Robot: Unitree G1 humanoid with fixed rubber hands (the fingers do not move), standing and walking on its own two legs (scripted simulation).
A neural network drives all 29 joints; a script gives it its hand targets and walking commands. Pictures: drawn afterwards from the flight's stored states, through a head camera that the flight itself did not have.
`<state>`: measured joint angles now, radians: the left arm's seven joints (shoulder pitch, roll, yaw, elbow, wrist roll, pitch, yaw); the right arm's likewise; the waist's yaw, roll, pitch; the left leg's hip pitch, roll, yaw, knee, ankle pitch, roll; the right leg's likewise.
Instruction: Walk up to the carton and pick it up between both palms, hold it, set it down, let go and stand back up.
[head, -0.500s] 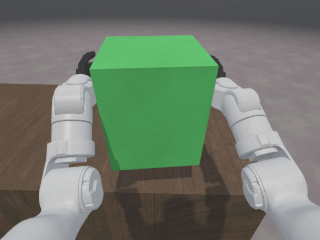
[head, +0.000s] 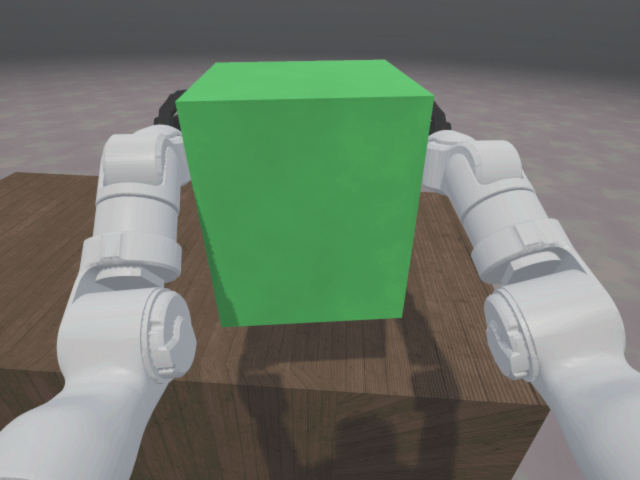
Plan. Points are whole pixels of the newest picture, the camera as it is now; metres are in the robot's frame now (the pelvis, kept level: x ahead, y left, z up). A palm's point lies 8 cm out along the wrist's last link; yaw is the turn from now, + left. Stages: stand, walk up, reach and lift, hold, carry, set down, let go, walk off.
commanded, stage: hold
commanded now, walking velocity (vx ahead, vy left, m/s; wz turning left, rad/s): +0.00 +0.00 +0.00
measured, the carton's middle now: (306, 187) +0.37 +0.02 +0.28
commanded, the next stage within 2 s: none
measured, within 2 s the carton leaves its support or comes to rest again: neither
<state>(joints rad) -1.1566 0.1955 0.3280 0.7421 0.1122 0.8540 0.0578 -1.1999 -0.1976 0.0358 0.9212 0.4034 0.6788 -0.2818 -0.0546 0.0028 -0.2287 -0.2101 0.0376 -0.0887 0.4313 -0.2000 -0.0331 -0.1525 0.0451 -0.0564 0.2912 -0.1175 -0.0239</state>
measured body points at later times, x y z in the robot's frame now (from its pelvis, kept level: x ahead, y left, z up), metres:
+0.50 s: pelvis +0.01 +0.01 +0.00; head -0.09 +0.04 +0.44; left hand +0.40 +0.18 +0.32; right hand +0.39 -0.13 +0.33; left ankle +0.02 +0.14 -0.75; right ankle +0.03 -0.11 -0.75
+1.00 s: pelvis +0.00 +0.00 +0.00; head -0.09 +0.02 +0.44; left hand +0.40 +0.17 +0.33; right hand +0.39 -0.14 +0.32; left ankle +0.02 +0.14 -0.75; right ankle +0.03 -0.11 -0.75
